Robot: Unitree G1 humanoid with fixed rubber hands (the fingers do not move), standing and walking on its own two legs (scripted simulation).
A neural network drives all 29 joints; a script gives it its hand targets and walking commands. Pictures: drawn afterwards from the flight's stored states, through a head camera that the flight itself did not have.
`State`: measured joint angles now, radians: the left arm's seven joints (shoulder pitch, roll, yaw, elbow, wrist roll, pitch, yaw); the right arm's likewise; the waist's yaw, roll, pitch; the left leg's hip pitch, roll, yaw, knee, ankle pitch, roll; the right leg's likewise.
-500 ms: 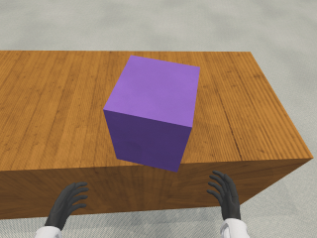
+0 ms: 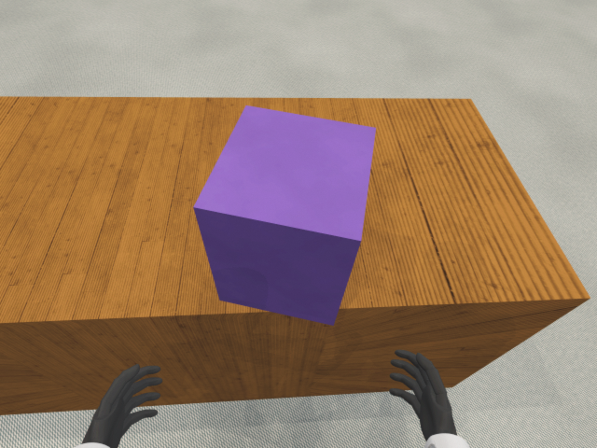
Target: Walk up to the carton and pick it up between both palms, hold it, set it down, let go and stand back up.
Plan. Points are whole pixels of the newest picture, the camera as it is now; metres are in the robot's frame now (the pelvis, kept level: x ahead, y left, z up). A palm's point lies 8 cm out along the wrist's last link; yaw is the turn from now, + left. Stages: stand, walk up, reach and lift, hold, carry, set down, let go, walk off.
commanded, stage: set down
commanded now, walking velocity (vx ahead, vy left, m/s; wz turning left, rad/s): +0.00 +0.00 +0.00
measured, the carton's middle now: (291, 220) +0.46 +0.00 +0.01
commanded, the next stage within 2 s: let go in 0.28 s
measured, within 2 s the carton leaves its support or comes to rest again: neither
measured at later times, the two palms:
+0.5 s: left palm (115, 444) +0.17 +0.23 -0.07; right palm (451, 438) +0.15 -0.20 -0.08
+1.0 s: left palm out of the picture +0.14 +0.25 -0.10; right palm out of the picture +0.13 -0.26 -0.10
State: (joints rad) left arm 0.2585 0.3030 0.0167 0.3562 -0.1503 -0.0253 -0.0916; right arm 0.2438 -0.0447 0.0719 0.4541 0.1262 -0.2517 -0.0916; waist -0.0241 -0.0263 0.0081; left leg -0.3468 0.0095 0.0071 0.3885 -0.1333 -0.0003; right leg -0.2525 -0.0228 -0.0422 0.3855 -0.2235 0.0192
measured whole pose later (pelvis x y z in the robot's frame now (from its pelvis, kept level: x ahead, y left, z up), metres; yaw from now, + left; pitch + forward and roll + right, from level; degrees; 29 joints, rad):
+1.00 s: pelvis +0.01 -0.01 -0.01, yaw +0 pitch +1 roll +0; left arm 0.25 0.27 0.05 0.61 -0.02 0.03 -0.01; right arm 0.24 -0.27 0.04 0.67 0.02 -0.06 0.01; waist -0.02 -0.01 -0.03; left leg -0.34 0.01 0.01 0.58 -0.26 -0.01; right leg -0.25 -0.03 -0.04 0.58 -0.35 0.01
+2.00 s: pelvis -0.01 +0.00 -0.02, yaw +0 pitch -1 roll +0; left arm 0.25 0.27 0.05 0.76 -0.02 0.00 -0.01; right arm 0.24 -0.30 0.04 0.68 0.02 -0.05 0.01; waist -0.02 0.01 -0.07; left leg -0.34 0.01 0.01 0.59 -0.24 0.00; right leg -0.25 -0.03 -0.04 0.60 -0.34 0.01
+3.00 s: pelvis -0.02 +0.00 -0.01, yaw +0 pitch -1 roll -1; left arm 0.25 0.27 0.05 0.87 -0.02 0.00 -0.01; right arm 0.24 -0.30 0.04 0.77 0.02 -0.05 0.01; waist -0.02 0.02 -0.07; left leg -0.34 0.01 0.01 0.54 -0.19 0.00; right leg -0.25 -0.03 -0.04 0.54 -0.28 0.01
